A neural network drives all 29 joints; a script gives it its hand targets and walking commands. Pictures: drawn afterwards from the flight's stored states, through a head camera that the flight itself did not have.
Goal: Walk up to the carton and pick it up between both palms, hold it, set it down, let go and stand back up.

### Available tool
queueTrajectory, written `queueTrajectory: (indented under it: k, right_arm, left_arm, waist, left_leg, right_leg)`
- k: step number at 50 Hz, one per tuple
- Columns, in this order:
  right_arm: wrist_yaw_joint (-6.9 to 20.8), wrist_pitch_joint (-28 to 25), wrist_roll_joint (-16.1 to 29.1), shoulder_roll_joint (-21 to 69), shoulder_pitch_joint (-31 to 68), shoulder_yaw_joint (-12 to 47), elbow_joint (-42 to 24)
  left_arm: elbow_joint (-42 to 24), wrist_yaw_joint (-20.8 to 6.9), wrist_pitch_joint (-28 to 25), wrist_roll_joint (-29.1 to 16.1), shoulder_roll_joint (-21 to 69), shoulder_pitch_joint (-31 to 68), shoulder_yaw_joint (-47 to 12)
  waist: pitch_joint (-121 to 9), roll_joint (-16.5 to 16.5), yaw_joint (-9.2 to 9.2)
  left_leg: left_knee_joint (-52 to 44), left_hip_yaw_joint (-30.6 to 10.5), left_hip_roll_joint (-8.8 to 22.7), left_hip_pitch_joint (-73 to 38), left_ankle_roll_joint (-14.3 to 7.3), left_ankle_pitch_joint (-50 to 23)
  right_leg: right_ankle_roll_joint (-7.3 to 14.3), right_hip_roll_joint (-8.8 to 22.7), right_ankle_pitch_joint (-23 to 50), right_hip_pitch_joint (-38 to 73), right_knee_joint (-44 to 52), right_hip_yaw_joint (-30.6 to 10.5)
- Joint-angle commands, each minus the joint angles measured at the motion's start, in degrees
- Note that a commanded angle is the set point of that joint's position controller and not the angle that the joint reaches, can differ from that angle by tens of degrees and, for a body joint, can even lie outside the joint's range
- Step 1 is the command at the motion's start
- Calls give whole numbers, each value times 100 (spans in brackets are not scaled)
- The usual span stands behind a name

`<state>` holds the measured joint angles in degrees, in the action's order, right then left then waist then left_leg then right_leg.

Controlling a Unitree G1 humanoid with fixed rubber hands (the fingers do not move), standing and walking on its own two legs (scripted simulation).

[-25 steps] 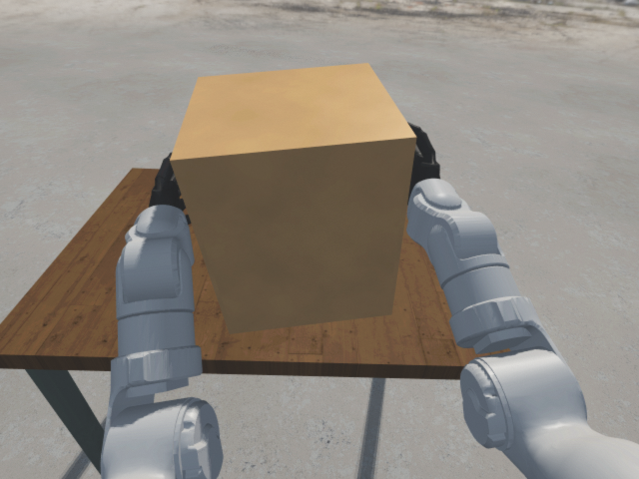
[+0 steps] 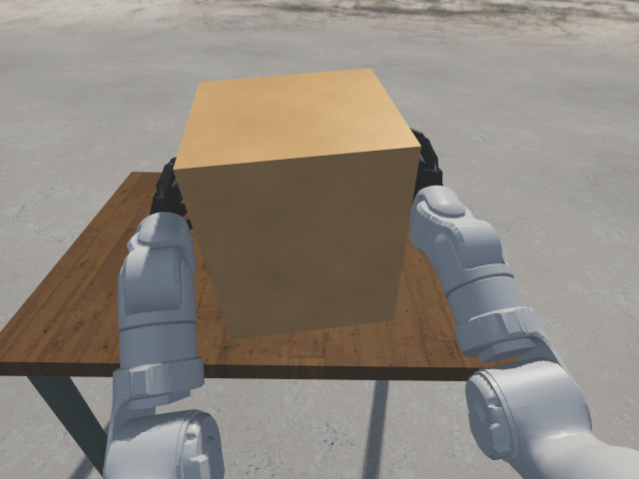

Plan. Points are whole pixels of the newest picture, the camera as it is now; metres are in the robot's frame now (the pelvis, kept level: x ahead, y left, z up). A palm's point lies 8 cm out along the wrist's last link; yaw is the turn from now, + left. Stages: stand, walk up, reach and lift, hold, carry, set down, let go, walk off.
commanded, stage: hold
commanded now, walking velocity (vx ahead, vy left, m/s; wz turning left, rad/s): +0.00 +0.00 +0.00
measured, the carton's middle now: (300, 205) +0.39 +0.00 +0.22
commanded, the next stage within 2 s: none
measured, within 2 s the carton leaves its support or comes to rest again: neither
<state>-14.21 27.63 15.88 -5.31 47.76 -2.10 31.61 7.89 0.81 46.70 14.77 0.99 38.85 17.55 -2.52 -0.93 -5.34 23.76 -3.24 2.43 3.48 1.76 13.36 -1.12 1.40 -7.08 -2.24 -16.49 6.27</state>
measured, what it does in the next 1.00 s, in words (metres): stands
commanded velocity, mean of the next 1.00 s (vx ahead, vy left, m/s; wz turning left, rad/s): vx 0.00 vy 0.00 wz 0.00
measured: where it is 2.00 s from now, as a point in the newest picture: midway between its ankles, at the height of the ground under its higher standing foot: outside the picture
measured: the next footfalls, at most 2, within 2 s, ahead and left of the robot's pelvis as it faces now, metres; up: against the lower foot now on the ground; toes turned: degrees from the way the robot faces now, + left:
none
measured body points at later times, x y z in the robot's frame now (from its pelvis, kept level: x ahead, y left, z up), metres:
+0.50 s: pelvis -0.01 +0.00 +0.00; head -0.07 +0.02 +0.44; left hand +0.37 +0.15 +0.22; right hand +0.38 -0.15 +0.24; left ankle +0.00 +0.13 -0.75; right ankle +0.03 -0.13 -0.75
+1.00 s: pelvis +0.00 +0.00 +0.00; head -0.08 +0.02 +0.44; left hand +0.37 +0.15 +0.23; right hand +0.38 -0.15 +0.25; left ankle +0.00 +0.13 -0.75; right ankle +0.03 -0.13 -0.75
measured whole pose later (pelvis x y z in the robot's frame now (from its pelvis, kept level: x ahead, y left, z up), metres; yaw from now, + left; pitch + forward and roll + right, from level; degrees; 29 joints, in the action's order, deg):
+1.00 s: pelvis +0.00 +0.00 +0.00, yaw +0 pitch -8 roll -2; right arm -14.4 28.9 15.1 -4.9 49.8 -3.4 34.4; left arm 11.1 0.1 46.8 15.4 0.9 40.5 18.9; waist -2.5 -1.4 -4.9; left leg 24.1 -2.9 2.4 2.9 1.7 13.5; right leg -1.1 1.4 -7.4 -2.1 -17.4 5.8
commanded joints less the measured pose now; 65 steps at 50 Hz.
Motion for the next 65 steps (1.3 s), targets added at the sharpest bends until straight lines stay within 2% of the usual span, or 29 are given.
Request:
queueTrajectory:
  k: [1, 2, 5, 7, 10, 11, 12, 15, 17, 21, 23, 24, 26, 28, 31, 34, 36, 39, 42, 45, 50, 52, 53, 55, 57, 59, 60, 62, 65]
  right_arm:
    - [640, -161, 837, 4094, 4621, 2398, -1924]
    - [640, -153, 762, 3977, 4611, 2309, -1771]
    - [688, -201, 742, 4025, 4614, 2166, -1715]
    - [708, -175, 629, 4057, 4865, 2091, -1420]
    - [730, -189, 680, 4108, 4729, 2073, -1395]
    - [727, -198, 687, 4112, 4871, 2112, -1477]
    - [702, -256, 704, 4133, 4787, 2217, -1702]
    - [723, -242, 718, 4187, 4884, 2132, -1668]
    - [739, -238, 727, 4112, 4850, 2113, -1625]
    - [755, -193, 516, 4151, 4930, 1961, -1260]
    - [786, -249, 495, 4227, 5186, 1956, -1382]
    - [792, -264, 472, 4195, 5181, 1966, -1349]
    - [798, -291, 576, 4279, 4981, 2070, -1401]
    - [763, -249, 671, 4312, 4983, 2103, -1347]
    - [732, -239, 687, 4228, 5104, 2070, -1473]
    - [696, -265, 795, 4220, 5160, 2109, -1690]
    - [670, -190, 826, 4262, 4739, 2197, -1493]
    - [643, -116, 737, 4124, 4720, 2009, -1453]
    - [675, -104, 700, 4074, 4876, 2063, -1539]
    - [691, -106, 746, 4174, 4666, 2079, -1478]
    - [772, -133, 646, 4186, 4984, 2069, -1304]
    - [777, -151, 720, 4181, 4788, 2109, -1327]
    - [755, -244, 860, 4182, 5035, 2279, -1829]
    - [686, -224, 931, 4155, 4912, 2347, -1903]
    - [680, -171, 832, 4097, 4839, 2165, -1779]
    - [726, -124, 623, 4037, 4840, 1976, -1390]
    - [740, -156, 619, 4223, 5048, 2050, -1540]
    - [752, -168, 666, 4138, 4838, 2056, -1550]
    - [787, -173, 618, 4084, 4829, 2027, -1477]
  left_arm:
    - [-1133, -725, -549, -1080, 3156, 5007, -3106]
    - [-826, -765, -514, -986, 3098, 4856, -2937]
    - [-1023, -829, -465, -959, 3245, 4979, -2968]
    - [-736, -827, -474, -945, 3125, 5267, -2842]
    - [-992, -768, -536, -1077, 3183, 5451, -3098]
    - [-918, -770, -539, -1026, 3152, 5501, -3044]
    - [-1073, -754, -539, -1128, 3333, 5255, -3229]
    - [-1148, -724, -605, -1204, 3355, 5627, -3199]
    - [-1221, -685, -578, -1212, 3310, 5549, -3241]
    - [-529, -750, -550, -1070, 3255, 5456, -2912]
    - [-640, -743, -621, -1145, 3213, 5709, -2967]
    - [-431, -741, -635, -1152, 3200, 5585, -2858]
    - [-746, -724, -665, -1211, 3263, 5480, -3038]
    - [-724, -734, -626, -1102, 3227, 5460, -2917]
    - [-647, -767, -583, -1080, 3183, 5551, -2817]
    - [-777, -762, -599, -1163, 3202, 5469, -2897]
    - [-1153, -742, -606, -1206, 3191, 5531, -3115]
    - [-936, -762, -527, -1164, 3206, 5418, -3159]
    - [-751, -790, -507, -1107, 3195, 5396, -3021]
    - [-961, -799, -543, -1131, 3261, 5374, -3127]
    - [-615, -763, -557, -997, 3168, 5466, -2742]
    - [-737, -765, -535, -1026, 3204, 5306, -2833]
    - [-1195, -738, -552, -1181, 3337, 5414, -3163]
    - [-1240, -691, -564, -1233, 3317, 5364, -3211]
    - [-1162, -670, -577, -1225, 3298, 5461, -3162]
    - [-732, -701, -540, -1106, 3170, 5458, -2935]
    - [-792, -725, -552, -1142, 3163, 5527, -2937]
    - [-950, -697, -559, -1232, 3211, 5408, -3169]
    - [-947, -663, -579, -1277, 3296, 5539, -3273]
  waist:
    - [-2577, 197, -74]
    - [-2353, 89, 9]
    - [-2318, 331, 27]
    - [-1890, 308, 37]
    - [-2198, 455, -89]
    - [-2230, 363, -19]
    - [-2521, 386, -127]
    - [-2619, 503, -56]
    - [-2555, 659, -128]
    - [-2111, 345, -14]
    - [-2498, 227, 11]
    - [-2406, 179, 105]
    - [-2674, 260, -15]
    - [-2561, 291, 50]
    - [-2591, 302, 119]
    - [-2690, 334, 67]
    - [-2729, 440, -86]
    - [-2218, 592, -184]
    - [-2107, 416, -60]
    - [-2264, 462, -158]
    - [-2152, 274, 90]
    - [-2218, 337, 81]
    - [-2802, 537, 19]
    - [-2865, 414, 13]
    - [-2640, 438, -135]
    - [-1999, 337, 2]
    - [-2254, 281, 39]
    - [-2484, 509, -84]
    - [-2476, 614, -70]
  left_leg:
    - [-267, 194, -619, -171, 162, -2285]
    - [-410, 176, -583, 19, 111, -1884]
    - [-480, 232, -579, 158, 114, -1692]
    - [-529, 252, -586, 223, 84, -1501]
    - [-452, 226, -589, 56, 134, -1816]
    - [-459, 239, -593, 87, 121, -1761]
    - [-361, 177, -575, -45, 163, -2035]
    - [-385, 198, -583, 100, 129, -1698]
    - [-310, 172, -544, -36, 194, -2019]
    - [-580, 251, -555, 410, 8, -1038]
    - [-592, 229, -565, 431, -16, -974]
    - [-600, 221, -551, 446, -41, -1024]
    - [-464, 215, -535, 229, 5, -1542]
    - [-443, 222, -559, 223, 14, -1664]
    - [-445, 264, -606, 225, 23, -1436]
    - [-373, 252, -602, 201, 61, -1729]
    - [-276, 212, -601, -76, 131, -2061]
    - [-384, 170, -547, 63, 207, -1817]
    - [-501, 203, -553, 224, 154, -1407]
    - [-391, 202, -563, 168, 148, -1800]
    - [-533, 244, -558, 246, 48, -1332]
    - [-511, 222, -536, 237, 68, -1699]
    - [-340, 197, -564, -52, 173, -2234]
    - [-166, 178, -575, -192, 229, -2557]
    - [-318, 156, -541, 7, 219, -1958]
    - [-569, 182, -541, 432, 120, -1152]
    - [-563, 252, -584, 448, 26, -1061]
    - [-484, 229, -545, 311, 88, -1435]
    - [-430, 153, -504, 161, 183, -1625]
  right_leg:
    - [-235, -588, 1617, 1534, -150, -250]
    - [-233, -571, 1180, 1447, -43, -255]
    - [-147, -549, 847, 1428, -86, -241]
    - [-171, -572, 598, 1289, -23, -201]
    - [-132, -571, 923, 1268, -86, -254]
    - [-178, -579, 937, 1263, -82, -227]
    - [-145, -610, 1200, 1394, -155, -246]
    - [-134, -574, 847, 1350, -137, -222]
    - [-82, -594, 997, 1211, -167, -208]
    - [-142, -505, 386, 1185, -31, -260]
    - [-166, -537, 264, 1192, -52, -262]
    - [-171, -515, 339, 1238, -37, -263]
    - [-113, -578, 786, 1395, -154, -272]
    - [-138, -548, 899, 1398, -125, -295]
    - [-193, -539, 733, 1418, -114, -265]
    - [-195, -547, 983, 1435, -116, -249]
    - [-155, -584, 1305, 1388, -183, -283]
    - [-111, -598, 944, 1287, -113, -253]
    - [-167, -551, 640, 1237, -57, -206]
    - [-114, -579, 925, 1320, -137, -239]
    - [-163, -563, 460, 1132, -36, -216]
    - [-137, -596, 779, 1328, -61, -231]
    - [-131, -628, 1242, 1402, -172, -219]
    - [-158, -648, 1605, 1424, -194, -246]
    - [-106, -607, 1035, 1299, -137, -236]
    - [-140, -570, 338, 1144, -11, -218]
    - [-178, -524, 395, 1220, -52, -262]
    - [-114, -552, 670, 1288, -129, -283]
    - [-69, -598, 558, 1163, -119, -232]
